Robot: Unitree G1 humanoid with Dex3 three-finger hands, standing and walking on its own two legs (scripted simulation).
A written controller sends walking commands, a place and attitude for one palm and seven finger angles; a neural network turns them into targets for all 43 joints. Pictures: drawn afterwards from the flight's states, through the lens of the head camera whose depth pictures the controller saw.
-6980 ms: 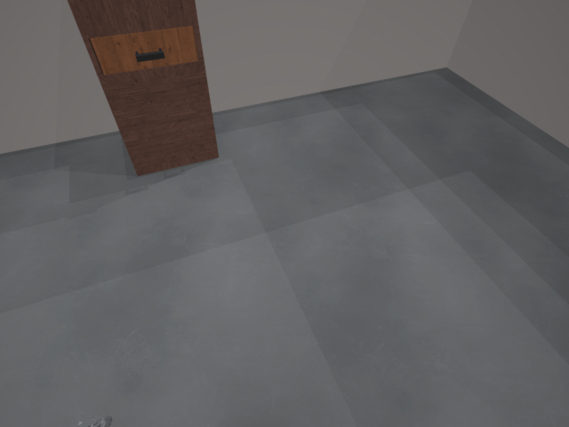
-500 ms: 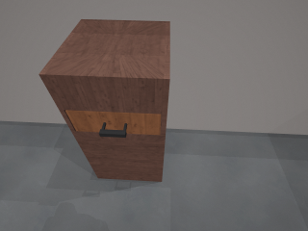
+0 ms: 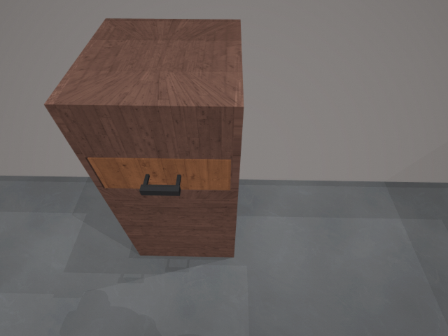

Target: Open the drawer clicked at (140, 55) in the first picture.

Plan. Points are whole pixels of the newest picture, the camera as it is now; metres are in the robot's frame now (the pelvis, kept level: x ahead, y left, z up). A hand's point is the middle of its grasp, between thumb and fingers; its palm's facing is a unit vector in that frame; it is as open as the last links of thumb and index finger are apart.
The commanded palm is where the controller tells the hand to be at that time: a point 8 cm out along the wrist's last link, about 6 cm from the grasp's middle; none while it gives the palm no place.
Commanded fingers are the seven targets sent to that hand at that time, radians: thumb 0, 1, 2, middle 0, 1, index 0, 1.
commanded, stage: look again from close up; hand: left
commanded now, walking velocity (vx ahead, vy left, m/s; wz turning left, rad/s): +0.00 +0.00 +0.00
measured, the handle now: (161, 184) +0.51 +0.21 -0.15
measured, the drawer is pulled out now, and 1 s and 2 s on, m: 0.00 0.00 0.00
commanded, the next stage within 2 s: raise the hand with hooked fingers in 0.36 s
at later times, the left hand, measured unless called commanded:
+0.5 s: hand out of the picture -0.01 +0.21 -0.17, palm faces -0.04 -0.97 -0.23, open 7.4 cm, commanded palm +0.09 +0.26 -0.06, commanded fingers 0.00 0.83 0.87 -0.20 -0.34 -0.20 -0.34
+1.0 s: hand out of the picture +0.12 +0.25 -0.06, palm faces +0.04 -0.07 -1.00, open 9.3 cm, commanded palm +0.13 +0.25 +0.01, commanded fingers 0.00 0.25 0.62 -0.25 -0.72 -0.25 -0.72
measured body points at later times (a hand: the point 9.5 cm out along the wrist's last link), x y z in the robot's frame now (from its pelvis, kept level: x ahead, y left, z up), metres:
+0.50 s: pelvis -0.01 +0.03 +0.00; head +0.01 +0.03 +0.45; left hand +0.00 +0.26 -0.15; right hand -0.01 -0.19 -0.16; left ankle -0.02 +0.13 -0.73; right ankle -0.07 -0.08 -0.73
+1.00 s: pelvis -0.06 -0.01 -0.06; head -0.02 -0.03 +0.39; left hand +0.11 +0.25 -0.01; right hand +0.22 -0.22 -0.12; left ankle -0.02 +0.13 -0.73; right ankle -0.07 -0.08 -0.73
